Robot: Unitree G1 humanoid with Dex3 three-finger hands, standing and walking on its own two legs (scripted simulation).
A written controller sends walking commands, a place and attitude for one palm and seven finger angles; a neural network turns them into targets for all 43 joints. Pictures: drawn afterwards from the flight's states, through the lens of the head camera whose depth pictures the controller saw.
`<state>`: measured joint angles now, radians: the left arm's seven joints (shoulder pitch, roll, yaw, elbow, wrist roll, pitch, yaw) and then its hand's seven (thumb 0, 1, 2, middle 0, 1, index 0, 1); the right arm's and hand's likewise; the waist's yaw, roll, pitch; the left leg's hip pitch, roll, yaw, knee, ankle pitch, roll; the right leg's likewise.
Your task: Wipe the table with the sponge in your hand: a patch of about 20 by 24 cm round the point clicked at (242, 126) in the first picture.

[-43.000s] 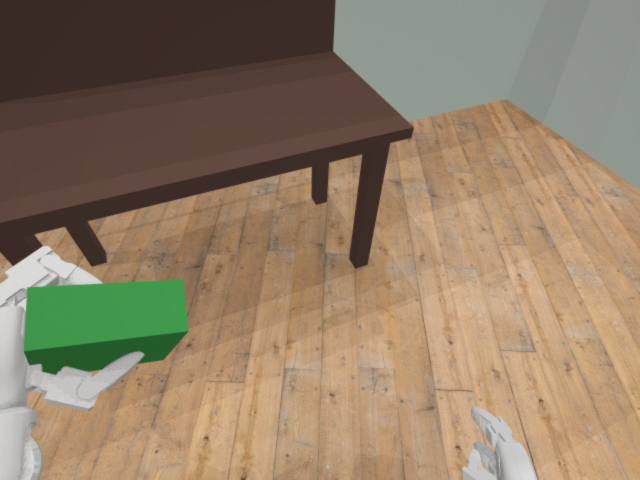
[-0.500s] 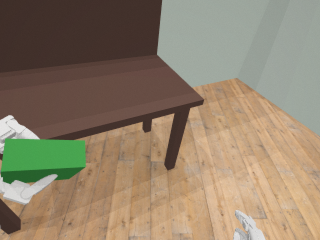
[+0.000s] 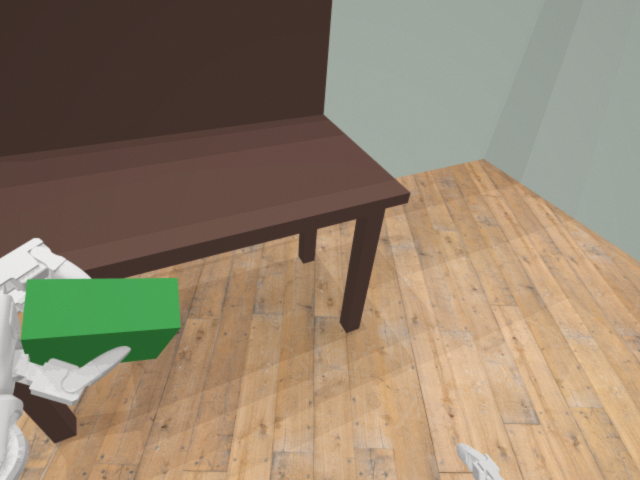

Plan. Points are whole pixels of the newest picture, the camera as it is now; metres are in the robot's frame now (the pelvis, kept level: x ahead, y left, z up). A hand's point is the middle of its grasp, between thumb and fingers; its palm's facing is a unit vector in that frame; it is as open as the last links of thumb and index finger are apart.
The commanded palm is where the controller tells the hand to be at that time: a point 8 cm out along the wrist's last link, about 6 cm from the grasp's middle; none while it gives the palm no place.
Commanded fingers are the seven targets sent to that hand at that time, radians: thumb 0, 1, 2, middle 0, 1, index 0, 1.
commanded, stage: stop stepping back and stand still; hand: left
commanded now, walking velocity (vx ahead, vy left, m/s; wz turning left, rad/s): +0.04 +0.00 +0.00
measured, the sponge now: (124, 324) +0.23 +0.21 +0.15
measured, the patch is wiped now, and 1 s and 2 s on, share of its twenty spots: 1.00 1.00 1.00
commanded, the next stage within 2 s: stand and wait in 0.30 s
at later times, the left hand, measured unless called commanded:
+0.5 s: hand (85, 344) +0.20 +0.23 +0.16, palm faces +0.37 -0.87 -0.31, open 9.5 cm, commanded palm +0.15 +0.28 +0.19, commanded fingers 0.00 0.10 1.30 -1.20 -1.60 -1.20 -1.60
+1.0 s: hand (88, 323) +0.22 +0.24 +0.16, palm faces +0.39 -0.86 -0.33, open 9.5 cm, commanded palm +0.17 +0.28 +0.19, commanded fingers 0.00 0.10 1.30 -1.20 -1.60 -1.20 -1.60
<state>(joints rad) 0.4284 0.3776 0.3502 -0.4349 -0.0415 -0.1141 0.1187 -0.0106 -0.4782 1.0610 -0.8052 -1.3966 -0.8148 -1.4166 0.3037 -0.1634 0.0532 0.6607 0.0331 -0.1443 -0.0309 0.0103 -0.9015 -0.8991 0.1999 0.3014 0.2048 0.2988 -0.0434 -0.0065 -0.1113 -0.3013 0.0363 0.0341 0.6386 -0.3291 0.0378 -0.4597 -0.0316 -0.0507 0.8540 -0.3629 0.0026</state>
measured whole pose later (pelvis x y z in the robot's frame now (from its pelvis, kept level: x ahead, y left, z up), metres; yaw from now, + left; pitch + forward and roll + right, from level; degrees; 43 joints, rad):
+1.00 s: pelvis +0.01 +0.00 +0.01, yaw +0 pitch +0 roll -1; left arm 0.47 0.35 0.29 -0.45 -0.04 -0.12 0.16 -0.01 -0.48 1.06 -0.80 -1.40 -0.81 -1.42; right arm 0.16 -0.20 0.03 0.60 0.01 -0.07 -0.07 0.01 -0.90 -0.90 0.20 0.30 0.21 0.30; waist 0.00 -0.01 -0.05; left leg -0.24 -0.01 0.00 0.49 -0.25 0.03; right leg -0.23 0.00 -0.01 0.42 -0.19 0.02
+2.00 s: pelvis +0.01 +0.00 +0.01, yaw +0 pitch +0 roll -1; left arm 0.47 0.34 0.28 -0.43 -0.04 -0.11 0.16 -0.01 -0.48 1.06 -0.80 -1.40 -0.81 -1.42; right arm 0.18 -0.21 0.02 0.61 0.01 -0.07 -0.08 0.01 -0.90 -0.90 0.20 0.30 0.21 0.30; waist 0.01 0.00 -0.04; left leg -0.23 -0.02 0.00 0.46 -0.23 0.04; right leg -0.22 -0.01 -0.01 0.39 -0.17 0.02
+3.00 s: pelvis +0.01 +0.00 +0.01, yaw +0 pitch +0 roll -1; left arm 0.47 0.34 0.27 -0.42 -0.04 -0.11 0.16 -0.01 -0.48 1.06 -0.80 -1.40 -0.81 -1.42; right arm 0.19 -0.21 0.02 0.62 0.01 -0.05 -0.08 0.01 -0.90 -0.90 0.20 0.30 0.20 0.30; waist 0.01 0.02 -0.05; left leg -0.22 -0.02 0.01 0.45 -0.23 0.04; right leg -0.21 0.00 -0.01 0.38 -0.16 0.02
